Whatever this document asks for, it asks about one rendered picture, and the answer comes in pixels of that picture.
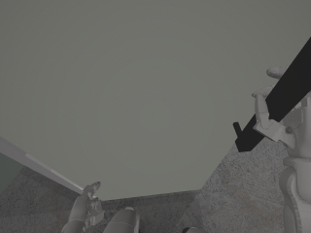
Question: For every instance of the fridge door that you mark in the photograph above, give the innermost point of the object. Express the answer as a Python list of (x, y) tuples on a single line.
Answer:
[(139, 95)]

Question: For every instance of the robot left forearm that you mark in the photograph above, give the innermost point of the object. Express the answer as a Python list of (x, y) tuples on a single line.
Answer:
[(74, 226)]

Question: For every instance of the robot right forearm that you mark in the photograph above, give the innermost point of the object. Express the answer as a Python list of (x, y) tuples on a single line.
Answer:
[(295, 184)]

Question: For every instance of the robot right hand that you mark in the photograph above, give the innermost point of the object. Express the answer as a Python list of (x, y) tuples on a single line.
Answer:
[(298, 143)]

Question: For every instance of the robot left thigh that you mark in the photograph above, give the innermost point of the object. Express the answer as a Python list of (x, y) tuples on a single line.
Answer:
[(124, 221)]

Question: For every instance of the handle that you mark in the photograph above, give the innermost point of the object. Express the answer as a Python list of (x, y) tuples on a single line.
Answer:
[(291, 88)]

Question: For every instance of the robot left hand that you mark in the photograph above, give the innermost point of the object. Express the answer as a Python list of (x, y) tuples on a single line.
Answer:
[(82, 209)]

